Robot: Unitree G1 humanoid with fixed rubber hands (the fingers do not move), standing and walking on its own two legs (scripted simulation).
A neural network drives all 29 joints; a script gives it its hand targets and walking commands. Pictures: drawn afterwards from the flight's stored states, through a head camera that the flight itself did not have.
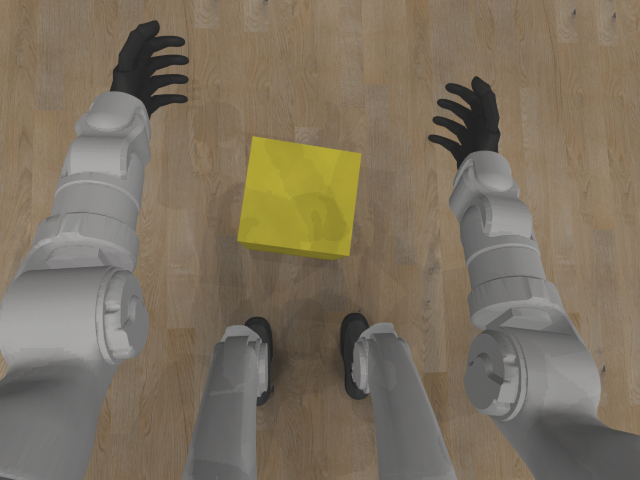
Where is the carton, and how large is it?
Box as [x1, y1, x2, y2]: [237, 136, 360, 259]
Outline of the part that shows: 253,136 237,240 247,248 256,250 325,259 334,259 348,255 360,153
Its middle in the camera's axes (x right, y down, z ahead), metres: -0.05 -0.08 +0.85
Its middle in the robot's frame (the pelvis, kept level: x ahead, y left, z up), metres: +0.49 +0.01 -0.51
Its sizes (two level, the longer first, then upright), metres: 0.210 0.200 0.250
